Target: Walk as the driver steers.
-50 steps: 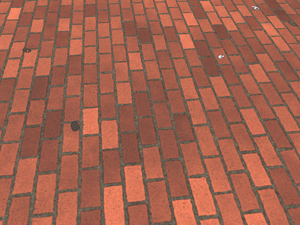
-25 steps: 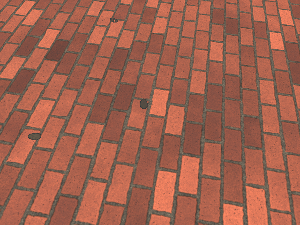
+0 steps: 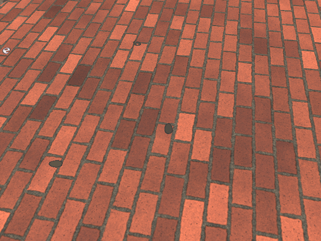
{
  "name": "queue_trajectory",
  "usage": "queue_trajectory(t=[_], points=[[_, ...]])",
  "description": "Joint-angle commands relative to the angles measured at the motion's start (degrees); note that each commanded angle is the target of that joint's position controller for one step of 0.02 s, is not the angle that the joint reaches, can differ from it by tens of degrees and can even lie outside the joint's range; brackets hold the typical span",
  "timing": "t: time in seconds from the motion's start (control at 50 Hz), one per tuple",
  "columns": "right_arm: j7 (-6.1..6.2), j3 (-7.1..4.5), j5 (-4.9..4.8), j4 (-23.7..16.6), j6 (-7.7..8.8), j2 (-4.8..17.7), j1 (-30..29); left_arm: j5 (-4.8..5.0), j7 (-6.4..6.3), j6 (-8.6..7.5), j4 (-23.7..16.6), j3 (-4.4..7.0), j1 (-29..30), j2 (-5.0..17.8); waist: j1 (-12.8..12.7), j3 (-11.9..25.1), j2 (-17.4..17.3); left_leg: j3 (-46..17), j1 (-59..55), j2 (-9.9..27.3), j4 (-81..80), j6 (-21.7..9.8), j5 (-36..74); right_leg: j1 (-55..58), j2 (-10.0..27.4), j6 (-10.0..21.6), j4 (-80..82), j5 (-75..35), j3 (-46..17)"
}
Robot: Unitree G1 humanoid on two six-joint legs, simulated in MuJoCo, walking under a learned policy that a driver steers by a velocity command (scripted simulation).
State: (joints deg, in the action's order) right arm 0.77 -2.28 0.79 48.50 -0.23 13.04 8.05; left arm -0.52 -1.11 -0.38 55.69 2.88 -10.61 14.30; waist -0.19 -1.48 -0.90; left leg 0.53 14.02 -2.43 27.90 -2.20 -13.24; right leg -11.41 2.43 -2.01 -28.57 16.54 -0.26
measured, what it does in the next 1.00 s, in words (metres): walks ahead: left foot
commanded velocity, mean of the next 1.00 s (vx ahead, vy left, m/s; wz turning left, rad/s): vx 0.26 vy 0.00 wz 0.01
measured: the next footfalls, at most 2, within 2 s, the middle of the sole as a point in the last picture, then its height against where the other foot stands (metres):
left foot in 0.94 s outside the picture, level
right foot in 1.48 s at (204, 193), level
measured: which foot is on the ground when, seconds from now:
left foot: down 0.00-0.52, up 0.54-0.92, down 0.94-1.00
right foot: down 0.00-0.96, up 0.98-1.00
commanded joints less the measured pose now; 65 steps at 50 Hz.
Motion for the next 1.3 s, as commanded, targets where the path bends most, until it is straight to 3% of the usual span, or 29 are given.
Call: queue_trajectory(t=[0.02, 0.26, 0.32, 0.36, 0.42, 0.44, 0.48, 0.5, 0.52, 0.54, 0.56, 0.58, 0.6, 0.64, 0.68, 0.76, 0.84, 0.9, 0.92, 0.94, 0.96, 0.98, 1.0, 1.02, 1.04, 1.08, 1.12, 1.2, 1.3], points=[[0.38, -1.77, -0.11, -2.4, 0.35, 6.37, -1.76, 0.09, -0.39, -1.35, -1.53, 0.95, 1.22, 6.79, 0.12, 1.99, 3.79, -4.71, -3.68, 4.32, -3.82, -1.42, 5.43, -2.43, 2.47, 1.97, 6.08, -5.82, -2.53], [0.75, -1.7, -0.45, 3.63, 0.6, 6.43, 0.02, 0.25, -1.0, -0.6, 1.85, 0.25, 0.5, 5.93, -0.34, 1.07, 0.45, -4.15, -3.88, 4.31, -4.13, -0.62, 7.97, -0.75, 1.0, 2.19, 5.54, -7.5, -1.36], [1.08, -2.29, -1.35, 5.08, 0.31, 7.84, 1.82, 1.08, -1.24, -0.32, 2.5, 0.5, -0.56, 6.01, 0.14, -0.74, -0.07, -4.22, -0.79, 3.21, -4.44, -2.59, -20.3, -4.64, -1.13, 4.24, 3.37, 14.65, 0.21], [1.06, -2.45, -1.85, 5.26, 1.27, 8.42, 3.35, 1.46, -1.28, -1.33, 1.39, 0.3, 0.4, 5.26, 0.84, -4.98, -1.91, -9.69, 1.76, 6.55, -7.5, -5.15, -30.59, -9.99, -1.05, 5.48, 0.73, 20.28, -0.33], [0.47, -3.35, -2.08, 7.01, 3.24, 11.12, 8.54, 1.89, -0.26, -3.76, 0.21, -0.03, 2.0, 2.87, 1.92, -4.38, -8.43, -26.31, -3.51, 16.79, -15.39, -11.26, -33.97, -15.05, -2.43, 5.7, -9.94, 9.92, 2.5], [0.38, -3.37, -1.99, 6.74, 3.61, 11.19, 8.17, 2.0, 0.12, -4.2, 0.0, 0.11, 2.4, 3.29, 1.68, -4.62, -8.22, -29.03, -2.0, 18.48, -16.82, -12.4, -32.67, -14.13, -1.72, 6.62, -11.32, 9.43, 1.47], [0.1, -3.09, -2.3, 5.0, 4.0, 10.81, 3.33, 2.27, 0.74, -4.89, 1.06, 0.04, -1.01, 2.7, -1.55, -4.33, -7.81, -25.45, 2.14, 17.34, -16.02, -11.03, -27.76, -7.35, -1.23, 8.72, -5.59, 9.34, 1.54], [-0.08, -2.87, -2.78, 3.68, 3.81, 10.14, -0.66, 2.27, 0.83, -5.12, 2.94, 0.28, -5.11, 3.0, -4.1, -3.96, -6.75, -19.51, 7.21, 13.93, -13.82, -8.57, -23.42, 1.61, -1.68, 9.41, 1.73, 5.53, 2.1], [-0.17, -2.43, -2.66, 2.44, 3.84, 8.51, -3.6, 1.92, 0.78, -5.12, 5.14, 0.98, -9.98, 4.74, -6.08, -2.85, -3.59, -12.88, 12.99, 9.64, -6.99, -5.53, -16.27, 10.39, -0.19, 9.56, 4.77, 2.0, -1.16], [-0.32, -1.41, -2.43, 0.56, 4.44, 4.51, -6.49, 1.8, 0.61, -5.23, 7.27, 2.2, -17.49, 9.13, -8.03, -1.07, 8.46, -1.64, 21.62, 2.39, 10.0, -1.02, -9.81, 18.12, 8.65, 12.81, 12.14, 9.2, -16.2], [-0.26, -1.49, -2.47, -1.52, 5.66, 5.05, -7.4, 1.55, 1.12, -5.52, 7.67, 3.21, -20.77, 13.66, -8.34, -1.72, 18.27, 1.18, 32.12, -0.59, 22.8, 0.69, -15.74, 23.66, 18.83, 18.72, 17.76, 6.34, -34.21], [-0.46, -2.15, -2.9, -0.67, 6.22, 7.52, -6.51, 0.82, 1.13, -6.03, 6.93, 1.98, -18.85, 9.4, -6.69, -3.15, 10.87, -2.94, 37.87, 2.45, 32.35, 0.45, -18.22, 24.95, 19.92, 19.43, 16.5, 2.62, -34.32], [-0.97, -2.06, -3.29, 0.54, 6.55, 7.08, -3.71, 0.82, 1.23, -6.43, 6.05, 1.3, -17.38, 6.81, -5.03, -2.91, 8.05, -4.16, 40.25, 4.18, 36.45, -0.4, -13.87, 26.44, 17.87, 17.63, 15.5, -1.14, -29.46], [-1.46, -2.17, -2.87, 0.96, 6.73, 6.82, -4.15, 1.11, 1.61, -6.24, 4.85, 0.85, -14.71, 6.47, -3.48, -3.75, 5.53, -2.93, 41.72, 7.37, 36.01, -0.82, -6.62, 24.9, 15.89, 14.58, 16.62, -10.16, -21.26], [-2.14, -1.96, -2.33, 0.38, 6.49, 5.23, -5.81, 0.68, 1.34, -5.34, 4.44, -0.04, -14.58, 4.24, -3.0, -3.46, 6.1, -0.87, 36.45, 8.3, 30.69, 0.2, -1.4, 20.13, 12.56, 12.82, 18.42, -17.77, -13.77], [-2.86, -0.21, -2.1, -2.87, 5.89, 1.54, -14.63, 0.39, 0.04, -4.69, 3.1, 0.21, -14.19, 7.06, -4.35, -5.84, 6.23, 3.54, 23.25, 5.04, 12.23, 2.04, 10.44, 7.58, 7.83, 11.73, 22.51, -18.56, -4.87], [-3.36, -0.42, -2.69, -4.92, 5.58, 4.45, -17.87, 1.61, -0.12, -5.0, 4.13, 1.04, -16.83, 8.65, -3.55, -7.22, 7.6, 2.31, 18.36, 4.24, 3.78, -0.03, 14.06, 10.28, 11.09, 11.34, 23.44, -20.21, -4.14], [-3.4, -2.09, -2.47, -4.0, 5.71, 8.23, -11.71, 1.46, -0.08, -4.24, 3.65, 1.8, -15.27, 9.92, 1.39, -1.28, 8.6, 3.23, 9.13, 1.75, 2.98, -3.14, 10.75, 16.06, 12.5, 9.29, 13.27, -44.23, -2.03], [-3.06, -3.31, -2.57, -1.54, 5.5, 10.07, -3.4, 1.16, -0.1, -3.69, 3.35, 1.76, -14.61, 9.61, 5.68, 3.82, 8.61, 4.34, -1.22, 0.07, 3.23, -4.67, 9.89, 14.61, 10.85, 8.1, 3.69, -51.85, -0.26], [-2.49, -4.5, -2.65, 1.28, 5.13, 12.2, 6.42, 0.68, -0.12, -3.39, 2.65, 1.42, -14.21, 8.98, 10.03, 9.3, 7.81, 1.5, -15.98, 2.59, 4.4, -6.52, 9.25, 6.13, 8.57, 6.39, -9.03, -47.55, 0.71], [-1.99, -5.72, -1.02, 2.98, 4.87, 17.79, 14.91, 0.09, 0.48, -3.95, 1.19, -0.34, -19.81, 2.54, 8.58, 19.37, -5.24, -21.98, -38.45, 18.21, 3.11, -14.2, 0.02, -14.81, 0.94, 3.34, -32.31, -22.05, 2.13], [-2.36, -4.65, -1.26, 3.87, 4.69, 15.39, 16.07, 1.37, 0.9, -5.51, 1.95, -1.26, -20.78, -0.18, 7.47, 26.45, -14.11, -45.06, -41.04, 25.8, -10.46, -18.68, -11.08, -23.09, -5.63, 2.78, -46.53, 14.66, -4.69], [-2.63, -3.45, -1.86, 3.41, 5.12, 11.75, 10.37, 3.06, 1.17, -6.77, -0.03, 0.41, -14.5, 5.56, 7.11, 16.06, -10.31, -40.14, -32.71, 23.13, -13.2, -15.38, -14.75, -29.34, -1.95, 4.25, -51.55, 13.2, -7.41], [-2.61, -2.74, -1.75, 2.28, 5.51, 9.49, 5.2, 3.82, 1.04, -7.36, -1.74, 0.82, -9.47, 7.31, 5.5, 8.69, -6.52, -31.22, -23.06, 21.3, -14.2, -13.34, -11.2, -30.34, 1.07, 5.43, -50.75, 8.43, -5.38], [-2.9, -2.18, -1.19, 1.88, 6.07, 7.93, 1.06, 3.15, 0.54, -7.33, -2.06, 1.05, -7.61, 6.96, 3.15, 4.29, -1.82, -24.28, -13.4, 19.07, -15.88, -12.13, -4.37, -27.63, 3.79, 5.55, -46.95, 3.59, -4.3], [-3.23, -1.57, -0.26, 2.09, 6.76, 5.91, -2.0, 1.84, 0.02, -5.79, -1.55, 1.51, -10.05, 4.99, -0.85, 2.6, -3.39, -16.63, -3.43, 15.54, -18.71, -10.82, 1.03, -20.48, 6.68, 5.52, -41.67, -0.52, -4.82], [-3.05, -1.55, -0.61, 3.28, 6.99, 6.33, -0.76, 1.7, -0.13, -4.56, -2.01, 1.4, -10.07, 3.22, -1.94, 1.05, -3.48, -13.24, 0.69, 14.82, -21.34, -11.7, 2.36, -19.81, 7.37, 4.8, -37.94, -1.14, -4.02], [-1.25, -2.05, -0.62, 4.93, 6.94, 9.28, 4.09, 0.64, -0.14, -4.27, -5.83, 1.81, -0.81, 4.6, -0.35, -2.05, -1.32, -9.88, -1.08, 14.61, -23.66, -12.14, 6.21, -27.92, 7.91, 2.22, -25.13, -12.95, -3.41], [-0.36, -2.1, -1.5, 6.42, 6.32, 10.47, 10.06, 1.15, 1.22, -5.1, -8.8, 0.74, 9.81, 2.87, 3.36, -2.91, -1.02, -4.35, -4.52, 12.6, -23.02, -9.63, 9.37, -24.59, 4.36, 1.76, -7.92, -24.45, 0.15]])
Keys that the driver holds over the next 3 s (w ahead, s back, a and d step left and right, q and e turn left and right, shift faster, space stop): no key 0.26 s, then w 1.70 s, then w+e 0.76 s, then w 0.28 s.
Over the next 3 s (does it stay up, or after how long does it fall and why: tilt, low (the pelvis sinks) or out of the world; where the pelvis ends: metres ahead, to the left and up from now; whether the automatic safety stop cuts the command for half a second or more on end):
stays up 1.38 -0.13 0.00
